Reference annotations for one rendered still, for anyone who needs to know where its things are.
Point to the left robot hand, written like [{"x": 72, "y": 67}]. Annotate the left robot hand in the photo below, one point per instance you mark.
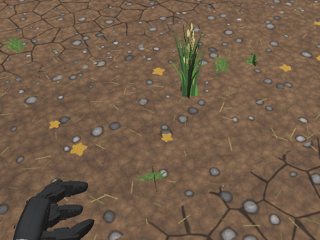
[{"x": 42, "y": 212}]

